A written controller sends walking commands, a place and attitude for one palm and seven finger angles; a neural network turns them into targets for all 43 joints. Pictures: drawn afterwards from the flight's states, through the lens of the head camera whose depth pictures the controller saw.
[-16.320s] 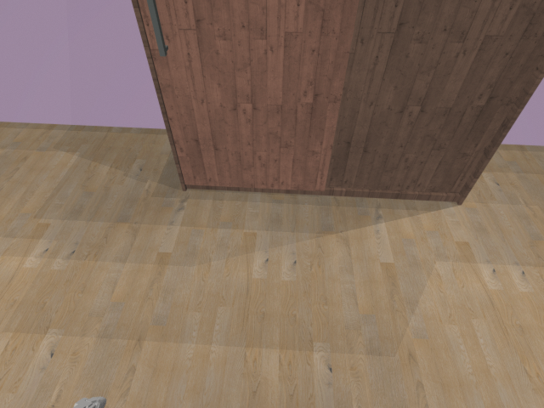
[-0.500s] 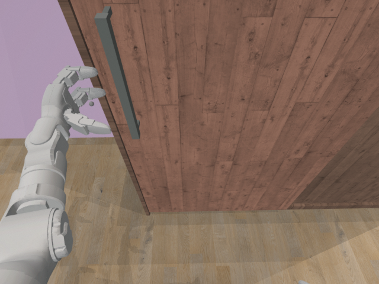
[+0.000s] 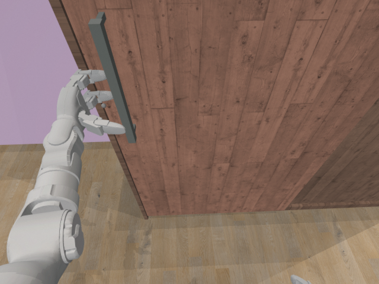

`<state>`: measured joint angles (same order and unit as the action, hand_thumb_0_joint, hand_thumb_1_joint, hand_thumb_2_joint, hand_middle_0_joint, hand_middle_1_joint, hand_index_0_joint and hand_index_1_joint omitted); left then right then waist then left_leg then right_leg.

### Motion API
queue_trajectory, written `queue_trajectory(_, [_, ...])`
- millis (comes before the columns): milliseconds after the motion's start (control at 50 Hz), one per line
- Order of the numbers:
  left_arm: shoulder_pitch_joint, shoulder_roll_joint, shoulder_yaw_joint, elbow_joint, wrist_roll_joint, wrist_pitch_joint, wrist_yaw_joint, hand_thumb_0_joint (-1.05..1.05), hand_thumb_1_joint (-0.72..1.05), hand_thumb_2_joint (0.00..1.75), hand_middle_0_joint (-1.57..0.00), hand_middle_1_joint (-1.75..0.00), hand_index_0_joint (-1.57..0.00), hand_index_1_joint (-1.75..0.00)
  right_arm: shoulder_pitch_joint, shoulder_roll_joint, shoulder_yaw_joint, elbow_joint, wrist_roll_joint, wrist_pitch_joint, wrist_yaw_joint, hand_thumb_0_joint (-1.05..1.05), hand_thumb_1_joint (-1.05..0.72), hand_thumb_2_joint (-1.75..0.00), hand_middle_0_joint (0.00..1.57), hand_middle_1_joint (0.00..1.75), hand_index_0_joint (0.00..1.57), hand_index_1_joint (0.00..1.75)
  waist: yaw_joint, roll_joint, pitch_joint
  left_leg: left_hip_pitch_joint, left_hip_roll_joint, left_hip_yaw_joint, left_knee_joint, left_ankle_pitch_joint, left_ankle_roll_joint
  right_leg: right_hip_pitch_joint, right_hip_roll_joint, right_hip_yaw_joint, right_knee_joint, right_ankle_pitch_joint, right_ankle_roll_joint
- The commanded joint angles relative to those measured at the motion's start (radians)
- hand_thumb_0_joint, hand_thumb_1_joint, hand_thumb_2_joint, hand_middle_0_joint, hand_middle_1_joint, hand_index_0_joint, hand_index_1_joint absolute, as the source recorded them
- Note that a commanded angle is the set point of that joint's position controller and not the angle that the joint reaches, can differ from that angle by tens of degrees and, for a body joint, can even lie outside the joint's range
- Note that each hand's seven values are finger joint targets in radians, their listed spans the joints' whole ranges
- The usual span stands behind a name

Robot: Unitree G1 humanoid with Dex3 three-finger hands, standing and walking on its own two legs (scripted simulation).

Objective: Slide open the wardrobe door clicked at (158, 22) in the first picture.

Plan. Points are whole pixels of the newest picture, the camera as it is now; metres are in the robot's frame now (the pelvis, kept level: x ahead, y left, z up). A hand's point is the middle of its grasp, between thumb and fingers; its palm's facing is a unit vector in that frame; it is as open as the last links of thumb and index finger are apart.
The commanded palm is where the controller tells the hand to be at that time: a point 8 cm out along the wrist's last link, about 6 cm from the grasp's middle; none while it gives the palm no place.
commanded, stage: feel for the door with the fingertips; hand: left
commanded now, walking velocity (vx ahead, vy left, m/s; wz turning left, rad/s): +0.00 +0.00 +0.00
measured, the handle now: (119, 90) +0.50 +0.16 +0.14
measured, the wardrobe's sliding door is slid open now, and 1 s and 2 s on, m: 0.00 0.00 0.00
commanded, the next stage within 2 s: slide the fingers in behind the handle in 0.18 s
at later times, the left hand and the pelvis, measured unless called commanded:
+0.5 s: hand (102, 103) +0.45 +0.19 +0.14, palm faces +0.05 -1.00 -0.01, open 13.8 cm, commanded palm +0.43 +0.23 +0.14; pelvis -0.01 +0.00 +0.00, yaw +2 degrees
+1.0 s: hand (109, 109) +0.43 +0.17 +0.14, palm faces +0.04 -1.00 +0.00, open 14.0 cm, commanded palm +0.41 +0.21 +0.14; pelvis +0.00 +0.00 +0.00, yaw +1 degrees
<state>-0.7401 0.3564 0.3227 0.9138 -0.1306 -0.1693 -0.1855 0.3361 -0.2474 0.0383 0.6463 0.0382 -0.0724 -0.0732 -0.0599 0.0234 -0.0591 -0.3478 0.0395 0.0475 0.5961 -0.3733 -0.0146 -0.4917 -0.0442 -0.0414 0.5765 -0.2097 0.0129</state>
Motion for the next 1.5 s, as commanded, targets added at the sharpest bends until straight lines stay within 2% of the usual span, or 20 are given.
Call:
queue_trajectory(0, [-0.515, 0.210, 0.000, -0.208, -0.033, -0.072, -0.027, 0.00, -0.50, 0.30, -0.30, -1.20, -0.30, -1.20, 0.040, -0.155, -0.059, -0.090, -0.001, -0.034, -0.021, 0.00, -0.90, -0.90, 0.20, 0.30, 0.20, 0.30, -0.008, 0.007, -0.325, -0.021, -0.035, -0.009, -0.075, 0.292, 0.026, 0.294, 0.034, 0.010, -0.010, 0.294, -0.036])
queue_trajectory(60, [-0.550, 0.210, -0.005, -0.162, -0.038, -0.068, -0.034, 0.00, -0.50, 0.30, -0.30, -1.20, -0.30, -1.20, 0.058, -0.162, -0.061, -0.075, -0.004, -0.036, -0.024, 0.00, -0.90, -0.90, 0.20, 0.30, 0.20, 0.30, -0.021, -0.030, -0.313, -0.030, -0.034, -0.019, -0.070, 0.279, 0.027, 0.277, 0.033, 0.003, -0.012, 0.273, -0.035])
queue_trajectory(120, [-0.589, 0.203, -0.018, -0.145, -0.030, -0.076, -0.030, 0.00, -0.50, 0.30, -0.30, -1.20, -0.30, -1.20, 0.060, -0.159, -0.057, -0.069, -0.005, -0.038, -0.021, 0.00, -0.90, -0.90, 0.20, 0.30, 0.20, 0.30, -0.024, 0.016, -0.316, -0.038, -0.040, -0.019, -0.065, 0.266, 0.026, 0.258, 0.031, 0.009, -0.007, 0.262, -0.035])
queue_trajectory(260, [-0.689, 0.181, -0.058, -0.093, -0.008, -0.097, -0.014, 0.00, -0.50, 0.30, -0.30, -1.20, -0.30, -1.20, 0.098, -0.167, -0.064, -0.045, -0.012, -0.042, -0.015, 0.00, -0.90, -0.90, 0.20, 0.30, 0.20, 0.30, -0.058, 0.010, -0.334, -0.033, -0.039, -0.037, -0.049, 0.248, 0.026, 0.204, 0.032, 0.002, 0.001, 0.218, -0.033])
queue_trajectory(300, [-0.692, 0.185, -0.054, -0.098, -0.013, -0.102, -0.018, 0.00, -0.50, 0.30, -0.30, -1.20, -0.30, -1.20, 0.099, -0.167, -0.064, -0.044, -0.012, -0.044, -0.011, 0.00, -0.90, -0.90, 0.20, 0.30, 0.20, 0.30, -0.054, 0.016, -0.369, -0.031, -0.041, -0.038, -0.046, 0.249, 0.025, 0.217, 0.034, 0.006, 0.004, 0.227, -0.033])
queue_trajectory(520, [-0.599, 0.196, -0.031, -0.099, -0.033, -0.110, -0.036, 0.00, -0.50, 0.30, -0.30, -1.20, -0.30, -1.20, 0.089, -0.168, -0.059, -0.061, -0.009, -0.039, -0.006, 0.00, -0.90, -0.90, 0.20, 0.30, 0.20, 0.30, -0.030, -0.002, -0.338, -0.066, -0.036, -0.035, -0.055, 0.216, 0.024, 0.229, 0.036, 0.001, 0.004, 0.201, -0.035])
queue_trajectory(580, [-0.563, 0.186, -0.023, -0.165, -0.043, -0.114, -0.026, 0.00, -0.50, 0.30, -0.30, -1.20, -0.30, -1.20, 0.075, -0.163, -0.061, -0.077, -0.008, -0.040, -0.004, 0.00, -0.90, -0.90, 0.20, 0.30, 0.20, 0.30, -0.012, 0.024, -0.364, -0.042, -0.035, -0.033, -0.057, 0.250, 0.022, 0.249, 0.038, -0.001, 0.009, 0.225, -0.039])
queue_trajectory(640, [-0.473, 0.215, 0.024, -0.191, -0.043, -0.100, -0.004, 0.00, -0.50, 0.30, -0.30, -1.20, -0.30, -1.20, 0.063, -0.159, -0.063, -0.088, -0.008, -0.039, 0.000, 0.00, -0.90, -0.90, 0.20, 0.30, 0.20, 0.30, 0.019, -0.020, -0.364, -0.063, -0.035, -0.021, -0.066, 0.263, 0.023, 0.300, 0.039, 0.000, 0.008, 0.255, -0.037])
queue_trajectory(760, [-0.458, 0.255, 0.048, -0.283, -0.016, -0.096, 0.032, 0.00, -0.50, 0.30, -0.30, -1.20, -0.30, -1.20, 0.039, -0.154, -0.063, -0.104, -0.010, -0.031, -0.004, 0.00, -0.90, -0.90, 0.20, 0.30, 0.20, 0.30, 0.025, -0.027, -0.358, -0.057, -0.033, -0.009, -0.079, 0.281, 0.030, 0.351, 0.034, 0.012, -0.002, 0.286, -0.034])
queue_trajectory(820, [-0.446, 0.167, -0.013, -0.325, -0.027, -0.089, 0.022, 0.00, -0.50, 0.30, -0.30, -1.20, -0.30, -1.20, 0.018, -0.140, -0.061, -0.107, -0.006, -0.038, -0.004, 0.00, -0.90, -0.90, 0.20, 0.30, 0.20, 0.30, 0.016, 0.017, -0.352, -0.019, -0.034, 0.000, -0.083, 0.301, 0.025, 0.336, 0.036, 0.011, -0.009, 0.314, -0.035])
queue_trajectory(940, [-0.468, 0.124, -0.051, -0.266, -0.037, -0.036, 0.016, 0.00, -0.50, 0.30, -0.30, -1.20, -0.30, -1.20, 0.007, -0.145, -0.058, -0.094, 0.001, -0.038, -0.014, 0.00, -0.90, -0.90, 0.20, 0.30, 0.20, 0.30, -0.004, -0.035, -0.274, -0.028, -0.035, -0.009, -0.095, 0.226, 0.028, 0.285, 0.032, 0.004, -0.036, 0.235, -0.033])
queue_trajectory(1060, [-0.528, 0.061, -0.108, -0.279, -0.028, -0.058, 0.034, 0.00, -0.50, 0.30, -0.30, -1.20, -0.30, -1.20, 0.008, -0.137, -0.057, -0.089, -0.006, -0.048, -0.011, 0.00, -0.90, -0.90, 0.20, 0.30, 0.20, 0.30, -0.009, -0.012, -0.311, 0.008, -0.038, -0.019, -0.084, 0.265, 0.025, 0.277, 0.029, 0.001, -0.022, 0.254, -0.036])
queue_trajectory(1100, [-0.515, 0.091, -0.080, -0.252, -0.030, -0.059, 0.037, 0.00, -0.50, 0.30, -0.30, -1.20, -0.30, -1.20, 0.009, -0.144, -0.056, -0.082, -0.006, -0.045, -0.011, 0.00, -0.90, -0.90, 0.20, 0.30, 0.20, 0.30, -0.004, -0.038, -0.322, -0.005, -0.039, -0.020, -0.083, 0.264, 0.024, 0.286, 0.029, 0.002, -0.017, 0.260, -0.036])
queue_trajectory(1120, [-0.537, 0.049, -0.119, -0.253, -0.028, -0.059, 0.034, 0.00, -0.50, 0.30, -0.30, -1.20, -0.30, -1.20, 0.002, -0.138, -0.055, -0.084, -0.004, -0.046, -0.010, 0.00, -0.90, -0.90, 0.20, 0.30, 0.20, 0.30, -0.013, -0.026, -0.310, -0.004, -0.040, -0.018, -0.084, 0.253, 0.024, 0.270, 0.029, 0.003, -0.020, 0.252, -0.034])
queue_trajectory(1200, [-0.554, 0.124, -0.045, -0.219, -0.024, -0.067, 0.058, 0.00, -0.50, 0.30, -0.30, -1.20, -0.30, -1.20, 0.010, -0.143, -0.053, -0.078, -0.010, -0.045, -0.010, 0.00, -0.90, -0.90, 0.20, 0.30, 0.20, 0.30, 0.005, -0.034, -0.330, -0.029, -0.043, -0.020, -0.082, 0.247, 0.025, 0.297, 0.026, 0.008, -0.014, 0.247, -0.034])
queue_trajectory(1240, [-0.561, 0.099, -0.065, -0.231, -0.013, -0.075, 0.066, 0.00, -0.50, 0.30, -0.30, -1.20, -0.30, -1.20, 0.011, -0.135, -0.052, -0.081, -0.012, -0.045, -0.005, 0.00, -0.90, -0.90, 0.20, 0.30, 0.20, 0.30, 0.004, -0.005, -0.346, -0.024, -0.045, -0.016, -0.080, 0.267, 0.022, 0.300, 0.027, 0.008, -0.007, 0.268, -0.036])
queue_trajectory(1300, [-0.535, 0.142, -0.024, -0.205, -0.004, -0.087, 0.082, 0.00, -0.50, 0.30, -0.30, -1.20, -0.30, -1.20, 0.021, -0.138, -0.054, -0.078, -0.015, -0.040, -0.003, 0.00, -0.90, -0.90, 0.20, 0.30, 0.20, 0.30, 0.012, -0.043, -0.345, -0.044, -0.041, -0.015, -0.079, 0.274, 0.024, 0.319, 0.028, 0.009, -0.003, 0.282, -0.034])
queue_trajectory(1380, [-0.506, 0.101, -0.051, -0.236, -0.001, -0.095, 0.086, 0.00, -0.50, 0.30, -0.30, -1.20, -0.30, -1.20, 0.020, -0.133, -0.059, -0.086, -0.013, -0.041, 0.002, 0.00, -0.90, -0.90, 0.20, 0.30, 0.20, 0.30, 0.015, -0.009, -0.364, -0.018, -0.037, -0.008, -0.078, 0.314, 0.021, 0.323, 0.032, 0.008, 0.001, 0.315, -0.037])
queue_trajectory(1460, [-0.471, 0.110, -0.033, -0.258, -0.008, -0.082, 0.092, 0.00, -0.50, 0.30, -0.30, -1.20, -0.30, -1.20, 0.028, -0.139, -0.065, -0.085, -0.015, -0.036, 0.003, 0.00, -0.90, -0.90, 0.20, 0.30, 0.20, 0.30, 0.020, -0.050, -0.367, -0.023, -0.036, -0.004, -0.084, 0.327, 0.024, 0.354, 0.033, 0.006, -0.005, 0.336, -0.035])
queue_trajectory(1480, [-0.478, 0.069, -0.071, -0.276, -0.006, -0.078, 0.088, 0.00, -0.50, 0.30, -0.30, -1.20, -0.30, -1.20, 0.018, -0.132, -0.063, -0.088, -0.011, -0.037, 0.004, 0.00, -0.90, -0.90, 0.20, 0.30, 0.20, 0.30, 0.015, -0.011, -0.349, -0.017, -0.035, -0.001, -0.088, 0.323, 0.023, 0.334, 0.034, 0.007, -0.009, 0.331, -0.036])
